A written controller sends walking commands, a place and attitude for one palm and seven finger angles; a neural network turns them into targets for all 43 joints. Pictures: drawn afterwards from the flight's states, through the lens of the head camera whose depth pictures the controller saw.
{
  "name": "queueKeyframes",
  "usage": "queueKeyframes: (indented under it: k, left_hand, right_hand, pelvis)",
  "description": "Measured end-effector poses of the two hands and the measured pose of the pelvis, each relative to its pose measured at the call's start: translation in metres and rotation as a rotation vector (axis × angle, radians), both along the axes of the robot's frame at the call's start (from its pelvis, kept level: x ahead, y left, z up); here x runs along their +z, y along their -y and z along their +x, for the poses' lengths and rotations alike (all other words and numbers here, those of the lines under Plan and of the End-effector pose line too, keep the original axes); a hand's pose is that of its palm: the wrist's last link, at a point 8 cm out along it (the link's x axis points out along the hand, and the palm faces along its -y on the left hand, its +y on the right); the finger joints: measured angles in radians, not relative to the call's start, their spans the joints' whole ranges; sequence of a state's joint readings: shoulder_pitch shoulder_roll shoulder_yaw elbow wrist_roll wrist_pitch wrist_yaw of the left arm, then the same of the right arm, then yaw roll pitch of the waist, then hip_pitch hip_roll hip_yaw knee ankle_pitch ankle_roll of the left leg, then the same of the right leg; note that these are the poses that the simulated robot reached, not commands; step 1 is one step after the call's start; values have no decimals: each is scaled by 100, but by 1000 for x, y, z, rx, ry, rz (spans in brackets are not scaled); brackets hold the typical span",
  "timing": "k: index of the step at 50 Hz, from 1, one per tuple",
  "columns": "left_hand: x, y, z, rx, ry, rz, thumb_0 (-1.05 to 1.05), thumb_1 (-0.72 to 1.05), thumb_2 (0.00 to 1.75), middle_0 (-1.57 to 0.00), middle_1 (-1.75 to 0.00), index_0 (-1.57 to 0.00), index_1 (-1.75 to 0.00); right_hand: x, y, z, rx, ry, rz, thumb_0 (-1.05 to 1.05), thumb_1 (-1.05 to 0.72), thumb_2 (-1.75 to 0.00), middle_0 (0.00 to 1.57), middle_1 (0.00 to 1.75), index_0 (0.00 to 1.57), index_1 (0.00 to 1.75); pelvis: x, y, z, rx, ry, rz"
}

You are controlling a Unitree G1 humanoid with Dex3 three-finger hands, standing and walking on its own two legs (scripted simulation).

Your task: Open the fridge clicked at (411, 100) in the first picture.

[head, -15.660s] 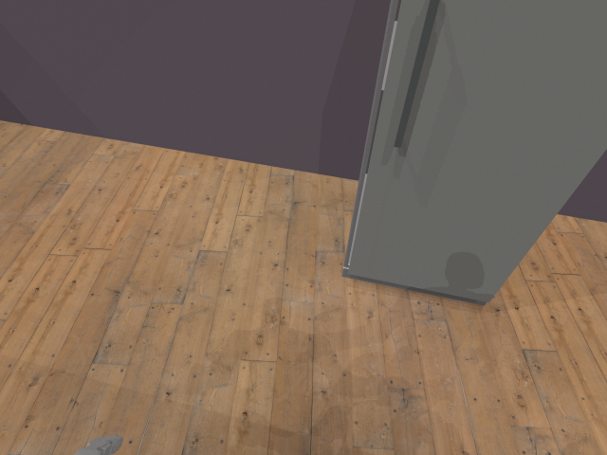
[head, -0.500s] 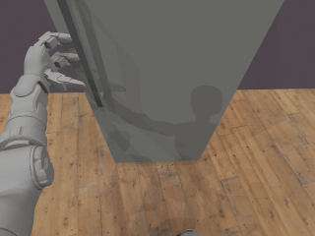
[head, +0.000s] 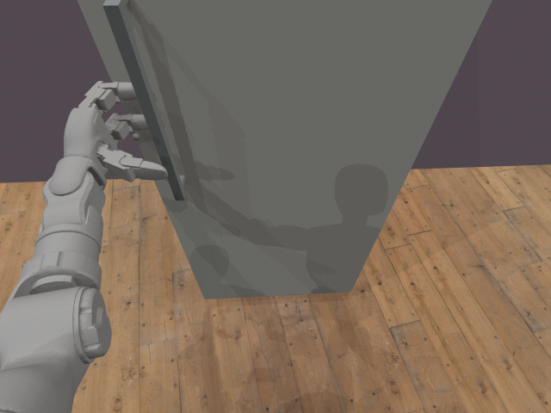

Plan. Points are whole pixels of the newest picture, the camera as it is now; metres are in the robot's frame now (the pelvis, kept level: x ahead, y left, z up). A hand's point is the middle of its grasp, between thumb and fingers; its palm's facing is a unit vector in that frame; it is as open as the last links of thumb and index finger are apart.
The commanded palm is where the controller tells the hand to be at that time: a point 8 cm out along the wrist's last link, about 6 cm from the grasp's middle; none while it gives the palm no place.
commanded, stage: slide the fingers in behind the handle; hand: left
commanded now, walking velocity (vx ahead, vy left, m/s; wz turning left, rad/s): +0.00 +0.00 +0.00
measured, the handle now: (157, 118) +0.52 +0.17 +0.14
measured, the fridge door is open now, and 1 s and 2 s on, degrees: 0 0 0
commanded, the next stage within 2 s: grip the handle and tug to test in 1.26 s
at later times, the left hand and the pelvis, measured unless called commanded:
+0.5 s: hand (152, 138) +0.46 +0.17 +0.15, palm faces +0.02 -1.00 +0.01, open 13.9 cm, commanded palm +0.43 +0.22 +0.15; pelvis +0.01 -0.01 +0.00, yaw +1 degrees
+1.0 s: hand (166, 133) +0.47 +0.15 +0.15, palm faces +0.02 -1.00 +0.00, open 14.0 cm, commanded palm +0.44 +0.20 +0.15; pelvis +0.00 -0.01 +0.00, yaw +0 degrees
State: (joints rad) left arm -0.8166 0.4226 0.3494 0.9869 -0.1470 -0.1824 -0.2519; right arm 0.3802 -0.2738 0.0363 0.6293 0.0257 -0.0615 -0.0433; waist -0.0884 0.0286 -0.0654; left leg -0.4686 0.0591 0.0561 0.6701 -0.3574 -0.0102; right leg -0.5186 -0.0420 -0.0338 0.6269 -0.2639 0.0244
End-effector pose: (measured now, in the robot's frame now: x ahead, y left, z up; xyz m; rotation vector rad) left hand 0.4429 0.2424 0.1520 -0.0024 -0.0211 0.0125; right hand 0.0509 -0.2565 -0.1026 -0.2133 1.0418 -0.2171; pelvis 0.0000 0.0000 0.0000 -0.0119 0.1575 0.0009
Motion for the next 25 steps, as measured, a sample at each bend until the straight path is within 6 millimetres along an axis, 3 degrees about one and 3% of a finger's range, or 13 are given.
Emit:
queueKeyframes:
  k: [13, 25]
  left_hand:
    - [2, 10, -6, -12, -7, -13, -1, -50, 30, -30, -120, -30, -120]
    - [-1, 23, -3, 6, -16, -10, -1, -50, 30, -30, -120, -31, -120]
  right_hand:
    - [4, 0, 38, 55, 60, -3, 1, -91, -90, 20, 30, 20, 30]
    - [3, 2, 31, 35, 52, 8, 1, -91, -90, 20, 30, 20, 30]
  pelvis:
    - [2, 1, 5, 19, 16, -1]
    - [2, 5, 5, 11, 24, 4]
